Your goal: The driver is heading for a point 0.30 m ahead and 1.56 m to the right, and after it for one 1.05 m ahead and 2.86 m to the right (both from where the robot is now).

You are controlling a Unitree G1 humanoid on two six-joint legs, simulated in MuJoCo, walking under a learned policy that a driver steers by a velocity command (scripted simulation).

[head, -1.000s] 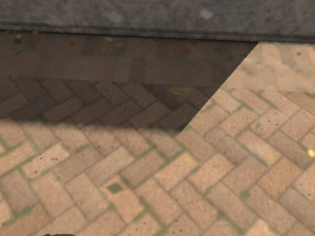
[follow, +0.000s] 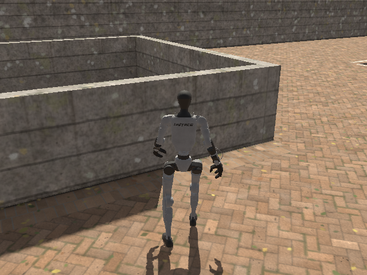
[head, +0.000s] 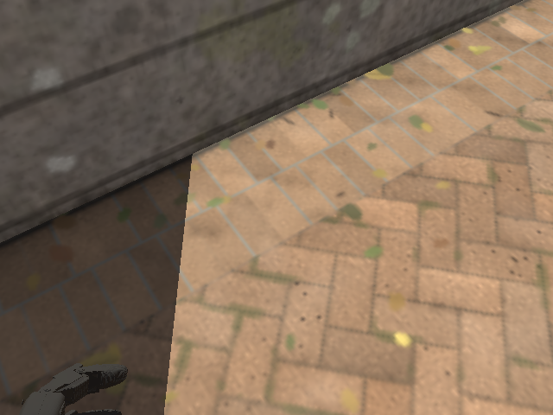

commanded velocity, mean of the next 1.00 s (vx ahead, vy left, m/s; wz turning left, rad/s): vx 0.49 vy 0.00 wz -0.45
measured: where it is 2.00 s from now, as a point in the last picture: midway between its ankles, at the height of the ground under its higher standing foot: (366, 320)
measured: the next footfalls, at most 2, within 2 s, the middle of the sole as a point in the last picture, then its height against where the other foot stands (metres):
left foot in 0.48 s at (245, 409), level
right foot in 0.96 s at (388, 337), level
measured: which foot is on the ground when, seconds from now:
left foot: down 0.00-0.00, up 0.02-0.46, down 0.48-0.98, up 1.00-1.00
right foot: down 0.00-0.48, up 0.50-0.94, down 0.96-1.00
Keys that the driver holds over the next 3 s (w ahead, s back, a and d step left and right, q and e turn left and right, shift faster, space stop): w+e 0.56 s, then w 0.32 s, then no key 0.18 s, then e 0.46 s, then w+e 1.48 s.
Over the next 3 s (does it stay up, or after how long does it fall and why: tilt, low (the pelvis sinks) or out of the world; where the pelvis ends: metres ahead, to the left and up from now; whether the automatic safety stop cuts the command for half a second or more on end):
stays up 0.80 -0.78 0.03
